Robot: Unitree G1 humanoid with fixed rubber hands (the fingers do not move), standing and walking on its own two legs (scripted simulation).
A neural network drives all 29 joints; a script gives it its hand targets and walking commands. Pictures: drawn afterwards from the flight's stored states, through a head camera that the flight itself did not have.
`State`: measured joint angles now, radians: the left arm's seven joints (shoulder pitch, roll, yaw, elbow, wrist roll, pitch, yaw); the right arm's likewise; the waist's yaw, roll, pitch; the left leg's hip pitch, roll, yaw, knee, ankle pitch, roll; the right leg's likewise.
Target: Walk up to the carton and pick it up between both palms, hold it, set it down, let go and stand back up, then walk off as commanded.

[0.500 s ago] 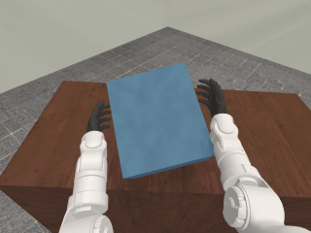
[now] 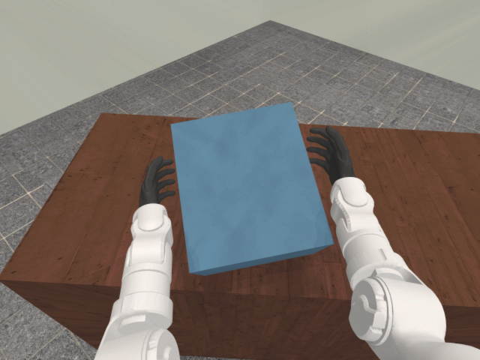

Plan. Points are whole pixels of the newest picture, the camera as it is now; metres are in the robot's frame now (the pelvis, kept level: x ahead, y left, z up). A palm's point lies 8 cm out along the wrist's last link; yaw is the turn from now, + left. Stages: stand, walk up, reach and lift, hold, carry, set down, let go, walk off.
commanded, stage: set down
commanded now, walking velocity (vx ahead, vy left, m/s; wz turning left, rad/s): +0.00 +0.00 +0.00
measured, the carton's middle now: (246, 192) +0.44 +0.03 +0.01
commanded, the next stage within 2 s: none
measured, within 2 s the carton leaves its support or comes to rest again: rests again in 1.76 s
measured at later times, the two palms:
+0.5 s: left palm (162, 198) +0.37 +0.18 +0.06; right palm (338, 170) +0.45 -0.14 +0.09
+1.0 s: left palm (168, 195) +0.39 +0.18 +0.04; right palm (335, 169) +0.48 -0.14 +0.07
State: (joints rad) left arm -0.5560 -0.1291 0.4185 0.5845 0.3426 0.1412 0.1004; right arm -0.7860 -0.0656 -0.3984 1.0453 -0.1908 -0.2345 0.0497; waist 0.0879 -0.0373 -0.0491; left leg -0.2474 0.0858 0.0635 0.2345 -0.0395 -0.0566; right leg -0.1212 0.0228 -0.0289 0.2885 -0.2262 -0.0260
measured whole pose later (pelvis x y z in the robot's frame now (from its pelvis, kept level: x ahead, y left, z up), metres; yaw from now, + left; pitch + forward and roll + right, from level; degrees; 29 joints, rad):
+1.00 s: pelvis +0.01 +0.00 -0.01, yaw -2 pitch +17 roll +0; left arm -0.66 -0.16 0.45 0.72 0.30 -0.05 0.16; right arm -0.95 -0.20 -0.39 1.29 -0.20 -0.30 0.07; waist 0.15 -0.02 -0.14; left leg -0.51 0.11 0.09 0.26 -0.04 -0.05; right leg -0.39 0.04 0.00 0.31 -0.22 -0.03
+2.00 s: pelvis +0.02 +0.00 -0.01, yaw -2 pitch +24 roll +0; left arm -0.70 -0.14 0.50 0.85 0.27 -0.27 0.15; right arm -1.03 -0.23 -0.40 1.40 -0.24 -0.42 0.05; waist 0.15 -0.03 -0.19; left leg -0.67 0.11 0.10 0.32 -0.05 -0.04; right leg -0.56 0.03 0.00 0.37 -0.23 -0.03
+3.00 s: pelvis +0.01 -0.01 -0.02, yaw -2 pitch +26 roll +1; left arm -0.74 -0.09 0.48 0.97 0.26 -0.36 0.15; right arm -1.08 -0.26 -0.34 1.48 -0.19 -0.44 0.05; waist 0.15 -0.05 -0.20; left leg -0.76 0.11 0.10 0.41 -0.07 -0.04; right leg -0.66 0.03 0.00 0.48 -0.28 -0.03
